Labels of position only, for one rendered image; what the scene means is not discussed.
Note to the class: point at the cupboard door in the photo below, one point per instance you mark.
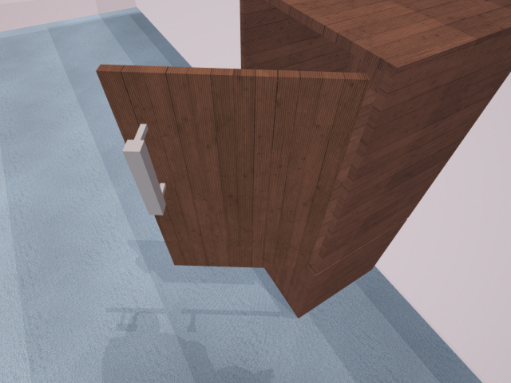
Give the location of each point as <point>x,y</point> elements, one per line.
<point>250,157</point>

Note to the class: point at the handle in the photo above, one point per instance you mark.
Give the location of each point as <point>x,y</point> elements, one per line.
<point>141,167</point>

